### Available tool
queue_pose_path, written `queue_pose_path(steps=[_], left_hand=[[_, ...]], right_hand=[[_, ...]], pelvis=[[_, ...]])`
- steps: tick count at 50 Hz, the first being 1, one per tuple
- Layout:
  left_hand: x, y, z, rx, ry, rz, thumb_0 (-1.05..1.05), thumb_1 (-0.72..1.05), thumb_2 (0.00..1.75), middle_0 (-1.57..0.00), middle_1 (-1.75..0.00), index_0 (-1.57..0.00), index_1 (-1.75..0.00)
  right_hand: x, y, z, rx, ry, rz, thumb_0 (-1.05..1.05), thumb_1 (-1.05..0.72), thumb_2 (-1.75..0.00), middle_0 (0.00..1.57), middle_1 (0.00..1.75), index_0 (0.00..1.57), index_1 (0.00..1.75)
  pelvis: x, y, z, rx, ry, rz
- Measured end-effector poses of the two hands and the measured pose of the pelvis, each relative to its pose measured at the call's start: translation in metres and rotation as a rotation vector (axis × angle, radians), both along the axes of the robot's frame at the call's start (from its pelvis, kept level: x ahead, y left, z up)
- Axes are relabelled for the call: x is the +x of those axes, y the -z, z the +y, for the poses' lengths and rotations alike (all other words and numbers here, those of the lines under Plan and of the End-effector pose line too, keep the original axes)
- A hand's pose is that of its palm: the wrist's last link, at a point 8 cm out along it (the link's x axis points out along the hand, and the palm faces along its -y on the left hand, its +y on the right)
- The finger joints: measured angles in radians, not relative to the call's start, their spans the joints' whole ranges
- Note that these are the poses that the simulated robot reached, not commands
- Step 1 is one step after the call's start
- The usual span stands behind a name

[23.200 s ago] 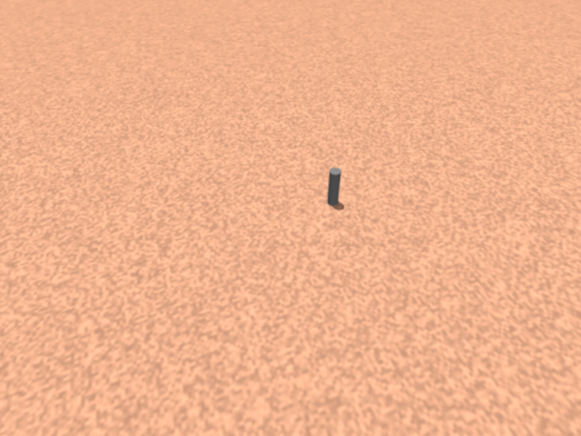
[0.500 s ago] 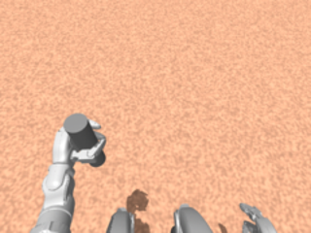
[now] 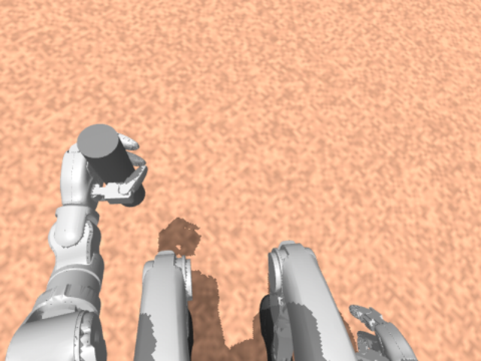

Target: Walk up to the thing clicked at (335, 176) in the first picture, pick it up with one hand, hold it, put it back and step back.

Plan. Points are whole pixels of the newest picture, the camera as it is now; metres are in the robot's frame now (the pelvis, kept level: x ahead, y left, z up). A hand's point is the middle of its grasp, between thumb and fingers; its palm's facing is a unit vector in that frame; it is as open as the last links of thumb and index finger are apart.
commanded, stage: crouch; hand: left
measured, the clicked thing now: (118, 172) +0.43 +0.19 -0.05
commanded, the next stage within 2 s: lower in 0.86 s
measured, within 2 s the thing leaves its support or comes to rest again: neither
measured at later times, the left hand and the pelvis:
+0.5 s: hand (136, 182) +0.46 +0.19 -0.16, palm faces +0.01 -1.00 +0.00, open 6.8 cm; pelvis -0.01 +0.00 -0.11, yaw -3 degrees
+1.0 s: hand (142, 189) +0.46 +0.18 -0.22, palm faces +0.00 -1.00 -0.01, open 6.8 cm; pelvis -0.02 +0.01 -0.14, yaw -6 degrees
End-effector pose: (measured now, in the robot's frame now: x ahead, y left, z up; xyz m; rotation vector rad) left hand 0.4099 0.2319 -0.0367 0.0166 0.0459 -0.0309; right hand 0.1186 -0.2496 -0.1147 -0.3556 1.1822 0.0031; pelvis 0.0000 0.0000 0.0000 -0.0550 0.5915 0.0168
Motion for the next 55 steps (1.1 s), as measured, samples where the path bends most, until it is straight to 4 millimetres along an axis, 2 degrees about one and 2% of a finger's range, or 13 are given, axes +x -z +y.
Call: queue_pose_path(steps=[8, 17, 30, 41, 55], left_hand=[[0.010, 0.056, -0.001, 0.006, -0.025, -0.013, 0.00, 0.04, 1.03, -0.90, -1.03, -0.89, -1.05], [0.021, 0.091, 0.004, 0.008, -0.037, 0.002, 0.00, 0.05, 1.03, -0.90, -1.03, -0.89, -1.05], [0.023, 0.140, 0.010, -0.001, -0.028, 0.014, 0.00, 0.04, 1.03, -0.90, -1.03, -0.89, -1.05], [0.030, 0.158, 0.008, -0.002, -0.025, -0.002, 0.00, 0.04, 1.03, -0.90, -1.03, -0.89, -1.05], [0.028, 0.190, 0.008, 0.000, -0.044, 0.023, 0.00, 0.04, 1.03, -0.90, -1.03, -0.89, -1.05]], right_hand=[[-0.031, 0.047, -0.014, -0.045, 0.016, 0.062, 0.01, -0.89, -0.90, 0.20, 0.30, 0.20, 0.30], [-0.054, 0.077, -0.017, -0.061, 0.031, 0.138, 0.01, -0.89, -0.90, 0.20, 0.30, 0.20, 0.30], [-0.053, 0.094, -0.020, -0.112, -0.011, 0.169, 0.01, -0.89, -0.90, 0.20, 0.30, 0.20, 0.30], [-0.049, 0.102, -0.021, -0.139, -0.055, 0.185, 0.01, -0.90, -0.90, 0.20, 0.30, 0.20, 0.30], [-0.061, 0.110, -0.021, -0.150, -0.082, 0.239, 0.01, -0.90, -0.90, 0.21, 0.30, 0.20, 0.30]], pelvis=[[-0.013, 0.053, -0.001, -0.009, 0.008, -0.020], [-0.014, 0.085, 0.000, -0.019, 0.017, -0.031], [-0.014, 0.114, 0.004, -0.052, 0.032, -0.064], [-0.014, 0.128, 0.005, -0.076, 0.042, -0.091], [-0.015, 0.141, 0.007, -0.096, 0.056, -0.122]])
